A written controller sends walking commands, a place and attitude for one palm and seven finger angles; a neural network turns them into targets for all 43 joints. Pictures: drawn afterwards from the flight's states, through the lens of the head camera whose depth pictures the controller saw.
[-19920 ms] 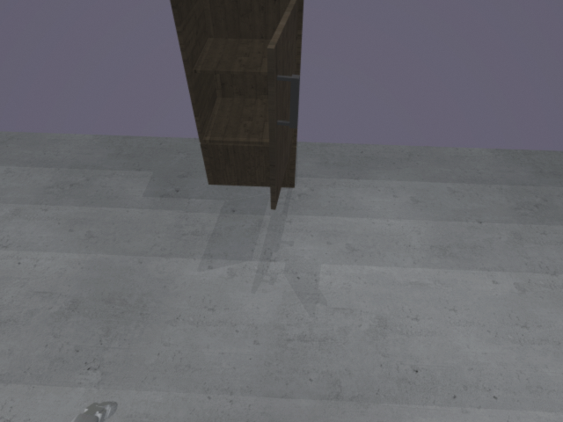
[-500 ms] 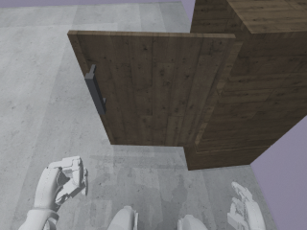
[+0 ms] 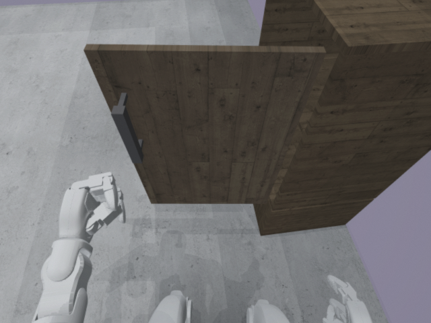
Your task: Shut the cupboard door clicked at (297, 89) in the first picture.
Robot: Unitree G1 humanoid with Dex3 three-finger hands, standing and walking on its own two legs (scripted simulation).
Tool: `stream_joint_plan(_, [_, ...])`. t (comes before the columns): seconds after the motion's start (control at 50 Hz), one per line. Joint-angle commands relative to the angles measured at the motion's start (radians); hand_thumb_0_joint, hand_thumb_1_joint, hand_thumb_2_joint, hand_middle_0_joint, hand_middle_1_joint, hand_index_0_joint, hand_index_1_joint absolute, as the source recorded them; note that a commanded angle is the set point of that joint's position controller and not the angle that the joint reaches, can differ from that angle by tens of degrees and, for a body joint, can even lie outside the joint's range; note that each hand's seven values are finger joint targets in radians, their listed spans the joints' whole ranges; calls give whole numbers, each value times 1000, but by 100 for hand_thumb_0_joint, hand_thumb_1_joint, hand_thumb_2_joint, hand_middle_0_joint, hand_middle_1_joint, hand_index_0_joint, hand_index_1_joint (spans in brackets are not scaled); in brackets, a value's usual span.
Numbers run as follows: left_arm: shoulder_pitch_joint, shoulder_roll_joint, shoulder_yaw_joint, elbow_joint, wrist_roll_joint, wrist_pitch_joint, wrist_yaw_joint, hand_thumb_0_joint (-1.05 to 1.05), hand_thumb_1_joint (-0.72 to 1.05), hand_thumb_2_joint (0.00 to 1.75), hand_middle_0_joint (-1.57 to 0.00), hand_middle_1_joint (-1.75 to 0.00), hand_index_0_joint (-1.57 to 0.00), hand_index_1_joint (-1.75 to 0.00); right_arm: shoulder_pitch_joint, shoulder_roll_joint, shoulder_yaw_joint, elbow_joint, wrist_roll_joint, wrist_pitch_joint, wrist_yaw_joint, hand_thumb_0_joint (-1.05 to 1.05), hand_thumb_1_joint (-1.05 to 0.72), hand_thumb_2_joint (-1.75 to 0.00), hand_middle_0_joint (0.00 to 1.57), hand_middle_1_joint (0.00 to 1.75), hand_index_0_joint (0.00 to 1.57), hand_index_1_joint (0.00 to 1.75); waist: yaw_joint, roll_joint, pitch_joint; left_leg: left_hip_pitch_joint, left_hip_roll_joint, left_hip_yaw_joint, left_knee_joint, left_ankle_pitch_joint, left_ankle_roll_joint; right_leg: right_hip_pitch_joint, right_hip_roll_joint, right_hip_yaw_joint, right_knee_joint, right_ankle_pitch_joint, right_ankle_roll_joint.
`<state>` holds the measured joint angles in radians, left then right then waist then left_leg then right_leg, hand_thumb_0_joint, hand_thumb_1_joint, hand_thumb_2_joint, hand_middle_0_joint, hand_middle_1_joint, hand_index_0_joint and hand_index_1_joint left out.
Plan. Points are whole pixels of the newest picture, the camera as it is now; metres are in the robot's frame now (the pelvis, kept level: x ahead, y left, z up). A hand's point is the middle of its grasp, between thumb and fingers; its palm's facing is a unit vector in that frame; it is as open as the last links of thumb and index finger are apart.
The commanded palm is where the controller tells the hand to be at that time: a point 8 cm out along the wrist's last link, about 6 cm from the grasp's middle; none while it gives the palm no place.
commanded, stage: bring the fist close to the handle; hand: left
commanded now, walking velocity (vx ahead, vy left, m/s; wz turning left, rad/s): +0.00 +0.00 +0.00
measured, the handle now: (131, 130) +0.49 +0.20 +0.04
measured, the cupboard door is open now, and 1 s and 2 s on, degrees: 83 83 68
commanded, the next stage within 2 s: push the door shut along its arc in 0.84 s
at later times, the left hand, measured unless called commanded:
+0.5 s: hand (133, 171) +0.38 +0.18 +0.05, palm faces +0.03 -1.00 -0.02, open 3.1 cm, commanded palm +0.35 +0.22 +0.05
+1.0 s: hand (133, 169) +0.39 +0.18 +0.04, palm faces +0.01 -1.00 -0.03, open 3.1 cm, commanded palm +0.36 +0.22 +0.05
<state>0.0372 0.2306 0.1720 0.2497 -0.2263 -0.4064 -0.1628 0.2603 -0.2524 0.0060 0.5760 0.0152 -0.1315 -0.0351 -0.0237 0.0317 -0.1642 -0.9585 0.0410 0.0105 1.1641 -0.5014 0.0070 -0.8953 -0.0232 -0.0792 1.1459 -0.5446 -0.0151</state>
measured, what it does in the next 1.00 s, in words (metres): stands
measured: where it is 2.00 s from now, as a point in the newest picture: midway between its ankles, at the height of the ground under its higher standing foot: outside the picture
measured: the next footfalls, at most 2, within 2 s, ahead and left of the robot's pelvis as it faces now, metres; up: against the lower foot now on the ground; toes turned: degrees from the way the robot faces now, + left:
none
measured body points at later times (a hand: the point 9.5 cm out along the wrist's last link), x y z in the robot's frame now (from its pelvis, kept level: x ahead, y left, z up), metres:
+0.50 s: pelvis +0.00 +0.01 +0.00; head +0.09 +0.01 +0.44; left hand +0.37 +0.23 +0.05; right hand +0.12 -0.25 -0.11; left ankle +0.03 +0.11 -0.65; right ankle +0.01 -0.11 -0.65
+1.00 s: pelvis -0.01 +0.01 +0.00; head +0.08 +0.01 +0.44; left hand +0.38 +0.23 +0.05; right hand +0.11 -0.25 -0.11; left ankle +0.03 +0.11 -0.65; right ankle +0.01 -0.11 -0.65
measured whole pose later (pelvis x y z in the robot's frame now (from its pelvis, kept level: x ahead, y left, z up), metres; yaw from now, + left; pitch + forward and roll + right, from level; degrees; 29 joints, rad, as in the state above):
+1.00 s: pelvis -0.01 +0.01 +0.00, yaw -1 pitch +18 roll -2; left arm -0.38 0.26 0.21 0.69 -0.18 -0.45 -0.17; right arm 0.25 -0.26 0.00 0.63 0.02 -0.05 -0.02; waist -0.05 0.03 -0.14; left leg -0.99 0.04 0.02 1.15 -0.48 0.02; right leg -0.93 -0.02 -0.07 1.13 -0.52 -0.01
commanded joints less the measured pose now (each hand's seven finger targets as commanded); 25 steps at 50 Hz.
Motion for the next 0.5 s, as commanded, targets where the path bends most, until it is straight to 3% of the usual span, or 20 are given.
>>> stream_joint_plan(0.0, [-226,87,-7,-146,-2,-42,-28,0,90,90,-130,-150,-130,-150,-23,-137,-63,-139,12,-40,-9,0,-90,-90,20,30,20,30,-29,-4,-248,210,-32,-34,-160,217,14,120,26,44,-180,247,-3])
stream_joint_plan(0.08, [-346,149,62,-166,-2,-69,5,0,90,90,-130,-150,-130,-150,-27,-133,-63,-123,5,-34,-14,0,-90,-90,20,30,20,30,-15,-4,-321,233,-31,-37,-154,263,13,151,27,48,-160,289,-4])
stream_joint_plan(0.14, [-407,132,57,-141,11,-103,39,0,90,90,-130,-150,-130,-150,-30,-123,-59,-108,1,-32,-8,0,-90,-90,20,30,20,30,-14,30,-327,256,-30,-41,-159,272,7,121,30,39,-146,278,-8])
stream_joint_plan(0.16, [-401,170,93,-109,18,-103,50,0,90,90,-130,-150,-130,-150,-23,-128,-60,-102,-2,-27,-8,0,-90,-90,20,30,20,30,-7,20,-326,246,-28,-40,-156,274,8,127,33,41,-146,281,-10])
stream_joint_plan(0.18, [-426,142,67,-79,24,-102,51,0,90,90,-130,-150,-130,-150,-25,-126,-58,-97,-4,-23,-5,0,-90,-90,20,30,20,30,-21,18,-329,245,-29,-35,-151,277,9,124,30,43,-145,295,-6])
stream_joint_plan(0.22, [-421,142,71,1,32,-87,45,0,90,90,-130,-150,-130,-150,-15,-129,-59,-92,-2,-13,0,0,-90,-90,20,30,20,30,-16,13,-314,228,-29,-31,-157,264,4,129,30,44,-151,291,-7])
stream_joint_plan(0.32, [-540,136,51,129,30,-33,6,0,90,90,-130,-150,-130,-150,13,-142,-61,-84,8,11,0,0,-90,-90,20,30,20,30,-44,-21,-284,212,-28,-29,-162,240,6,124,29,48,-179,288,-3])
stream_joint_plan(0.38, [-622,167,81,109,21,-52,6,0,90,90,-130,-150,-130,-150,20,-143,-63,-83,8,15,-5,0,-90,-90,20,30,20,30,-38,-7,-342,249,-25,-36,-158,288,6,132,30,47,-168,323,-6])
stream_joint_plan(0.42, [-676,144,63,75,19,-84,15,0,90,90,-130,-150,-130,-150,23,-137,-66,-76,5,9,-2,0,-90,-90,20,30,20,30,-39,18,-389,295,-22,-40,-153,328,3,124,30,44,-158,344,-6])
stream_joint_plan(0.48, [-568,162,92,79,25,-109,33,0,90,90,-130,-150,-130,-150,30,-137,-68,-79,-1,15,8,0,-90,-90,20,30,20,30,-12,31,-423,328,-22,-39,-159,390,0,146,33,40,-150,385,-10])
